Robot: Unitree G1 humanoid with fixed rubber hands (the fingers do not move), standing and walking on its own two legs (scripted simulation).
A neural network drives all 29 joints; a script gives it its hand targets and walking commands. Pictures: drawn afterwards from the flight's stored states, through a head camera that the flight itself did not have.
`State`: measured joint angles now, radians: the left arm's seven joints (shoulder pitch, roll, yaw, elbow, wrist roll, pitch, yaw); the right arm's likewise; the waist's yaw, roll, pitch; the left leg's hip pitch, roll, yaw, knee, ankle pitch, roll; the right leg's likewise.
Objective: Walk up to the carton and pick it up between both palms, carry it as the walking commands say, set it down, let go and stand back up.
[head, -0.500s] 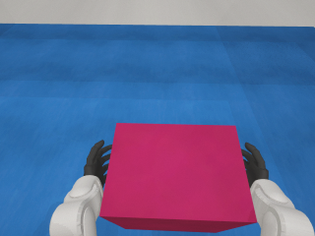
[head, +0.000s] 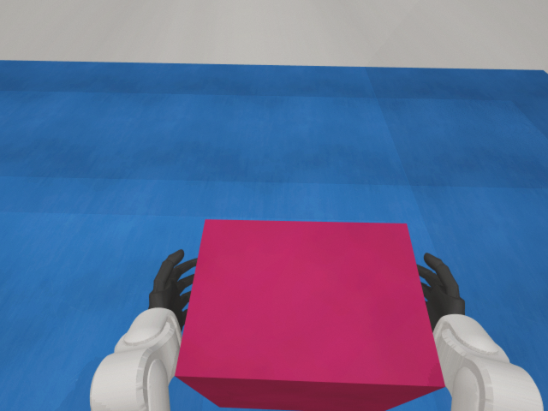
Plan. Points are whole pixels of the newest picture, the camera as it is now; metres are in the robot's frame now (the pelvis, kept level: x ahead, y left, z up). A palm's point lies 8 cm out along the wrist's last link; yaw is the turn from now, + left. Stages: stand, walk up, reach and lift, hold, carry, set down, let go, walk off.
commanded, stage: carry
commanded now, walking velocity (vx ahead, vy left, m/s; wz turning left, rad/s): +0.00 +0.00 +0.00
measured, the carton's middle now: (300, 327) +0.24 +0.00 +0.03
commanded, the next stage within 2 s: none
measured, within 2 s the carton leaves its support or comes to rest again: neither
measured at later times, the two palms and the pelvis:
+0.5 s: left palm (218, 216) +0.37 +0.13 +0.10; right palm (440, 224) +0.38 -0.20 +0.10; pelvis +0.15 -0.03 +0.01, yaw -1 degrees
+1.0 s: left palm (234, 207) +0.41 +0.11 +0.08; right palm (439, 217) +0.41 -0.22 +0.08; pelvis +0.17 -0.05 +0.00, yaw +0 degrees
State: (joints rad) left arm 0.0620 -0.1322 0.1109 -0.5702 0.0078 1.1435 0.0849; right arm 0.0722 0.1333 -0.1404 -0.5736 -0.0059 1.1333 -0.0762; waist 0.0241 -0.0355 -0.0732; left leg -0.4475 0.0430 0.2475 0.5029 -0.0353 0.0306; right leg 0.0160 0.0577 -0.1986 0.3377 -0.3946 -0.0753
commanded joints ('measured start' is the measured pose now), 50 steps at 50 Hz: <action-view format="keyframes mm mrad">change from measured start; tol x32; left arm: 1 -339 -593 -700 -77 -204 17 -92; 50 -422 -638 -639 55 -194 -69 -88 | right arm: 1 -325 647 701 -41 197 18 79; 50 -447 655 675 69 189 -54 75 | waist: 1 -31 -7 -200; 50 -25 -2 -232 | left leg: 1 399 96 -98 -87 350 39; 3 629 360 -446 -87 836 246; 12 299 119 -121 -70 81 1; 30 413 87 -52 53 566 -19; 36 141 -55 17 -92 -91 -64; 40 817 229 -202 0 1036 87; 46 209 82 -128 32 -182 -37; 50 275 104 -135 10 72 -39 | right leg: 1 -119 -237 35 307 1004 102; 3 -442 -68 105 634 -96 159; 6 -352 -149 163 332 -174 85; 19 -124 -229 135 155 984 59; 30 -182 -159 60 106 747 95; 36 73 -219 115 254 1363 44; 41 -565 -97 48 158 -142 91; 46 -80 -300 217 126 1103 -2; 50 -146 -239 152 160 880 15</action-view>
